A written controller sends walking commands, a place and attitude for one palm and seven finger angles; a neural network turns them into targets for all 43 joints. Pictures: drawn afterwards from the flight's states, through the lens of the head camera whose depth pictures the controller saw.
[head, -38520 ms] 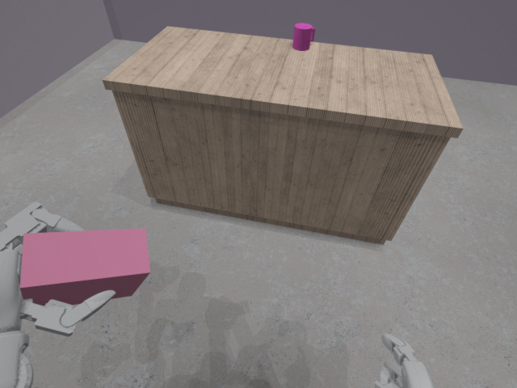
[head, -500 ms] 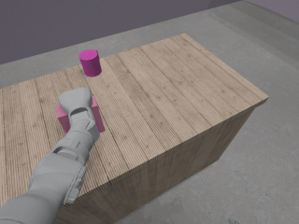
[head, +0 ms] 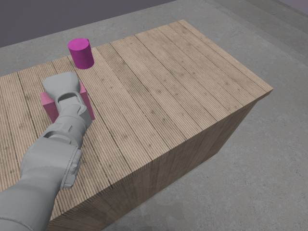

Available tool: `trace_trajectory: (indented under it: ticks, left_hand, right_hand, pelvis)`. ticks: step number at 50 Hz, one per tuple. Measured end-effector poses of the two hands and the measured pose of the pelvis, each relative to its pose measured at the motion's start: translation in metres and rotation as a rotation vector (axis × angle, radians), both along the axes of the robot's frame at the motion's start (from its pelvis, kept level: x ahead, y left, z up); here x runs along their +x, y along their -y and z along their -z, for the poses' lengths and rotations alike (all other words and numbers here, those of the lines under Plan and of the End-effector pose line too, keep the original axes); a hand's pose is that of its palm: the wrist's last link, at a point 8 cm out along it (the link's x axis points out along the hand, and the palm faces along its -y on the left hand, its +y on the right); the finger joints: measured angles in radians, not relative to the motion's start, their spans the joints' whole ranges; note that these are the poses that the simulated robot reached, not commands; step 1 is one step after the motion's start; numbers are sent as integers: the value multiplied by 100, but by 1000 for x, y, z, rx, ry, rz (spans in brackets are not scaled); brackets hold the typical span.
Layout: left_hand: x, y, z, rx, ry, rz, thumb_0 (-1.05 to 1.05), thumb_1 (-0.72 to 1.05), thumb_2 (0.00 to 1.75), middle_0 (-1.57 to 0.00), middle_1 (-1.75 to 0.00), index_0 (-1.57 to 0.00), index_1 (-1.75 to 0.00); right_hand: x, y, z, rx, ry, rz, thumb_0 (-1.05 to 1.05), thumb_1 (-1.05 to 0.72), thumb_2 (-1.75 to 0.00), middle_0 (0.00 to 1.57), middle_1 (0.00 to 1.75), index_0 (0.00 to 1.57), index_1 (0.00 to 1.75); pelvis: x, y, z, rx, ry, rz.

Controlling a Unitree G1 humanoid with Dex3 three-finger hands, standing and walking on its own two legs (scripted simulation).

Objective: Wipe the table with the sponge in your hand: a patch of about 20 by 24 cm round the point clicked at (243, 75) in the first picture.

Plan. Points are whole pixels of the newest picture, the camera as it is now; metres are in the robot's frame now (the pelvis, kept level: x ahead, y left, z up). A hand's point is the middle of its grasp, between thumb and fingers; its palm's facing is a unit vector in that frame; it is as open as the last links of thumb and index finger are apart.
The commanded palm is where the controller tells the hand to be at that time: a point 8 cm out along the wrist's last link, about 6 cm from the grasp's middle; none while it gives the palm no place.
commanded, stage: wipe back along the third lane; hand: left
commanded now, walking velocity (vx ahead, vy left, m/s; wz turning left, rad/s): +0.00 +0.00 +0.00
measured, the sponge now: (71, 111) +0.46 +0.23 +0.00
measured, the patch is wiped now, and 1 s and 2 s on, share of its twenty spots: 1.00 1.00 1.00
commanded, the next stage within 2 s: slide back across to the middle lane in 1.96 s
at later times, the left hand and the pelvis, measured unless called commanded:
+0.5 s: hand (74, 109) +0.44 +0.20 +0.04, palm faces -0.04 -0.01 -1.00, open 9.9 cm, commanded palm +0.40 +0.17 +0.07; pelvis +0.03 +0.00 +0.01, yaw +1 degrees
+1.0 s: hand (80, 125) +0.39 +0.18 +0.04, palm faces -0.03 -0.02 -1.00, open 9.9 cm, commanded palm +0.34 +0.15 +0.07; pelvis +0.03 -0.01 +0.02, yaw +2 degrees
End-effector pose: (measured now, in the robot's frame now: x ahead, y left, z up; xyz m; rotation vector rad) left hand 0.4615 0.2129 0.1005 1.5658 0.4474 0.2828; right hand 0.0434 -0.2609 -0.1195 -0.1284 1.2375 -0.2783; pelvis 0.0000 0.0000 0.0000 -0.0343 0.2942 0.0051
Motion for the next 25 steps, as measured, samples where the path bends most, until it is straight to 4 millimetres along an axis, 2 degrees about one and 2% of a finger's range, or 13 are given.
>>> trace_trajectory:
  ticks: [6, 11, 16, 25]
  left_hand:
    - [-2, 1, 3, 14, 18, 21, 0, -51, 109, -77, -138, -78, -137]
    - [-8, 3, 3, 14, 40, 29, 0, -50, 109, -74, -141, -75, -140]
    - [-18, 7, 2, 4, 55, 34, -1, -48, 109, -72, -143, -73, -143]
    - [-39, 18, 1, -18, 65, 35, -2, -47, 109, -71, -145, -72, -144]
  right_hand:
    - [-7, -4, 1, 16, -29, 9, 0, -91, -90, 20, 30, 20, 30]
    - [5, -9, 1, 39, -24, -3, 1, -91, -90, 20, 30, 20, 30]
    - [37, -17, -1, 69, 19, -40, 1, -91, -90, 20, 30, 20, 30]
    - [120, -33, -16, 99, 161, -140, 1, -91, -90, 20, 30, 20, 30]
  pelvis:
    - [4, -2, -1, -3, 0, 4]
    - [10, -4, -3, -2, 14, 2]
    - [17, -5, -7, -1, 36, -2]
    - [27, -5, -11, 7, 83, -18]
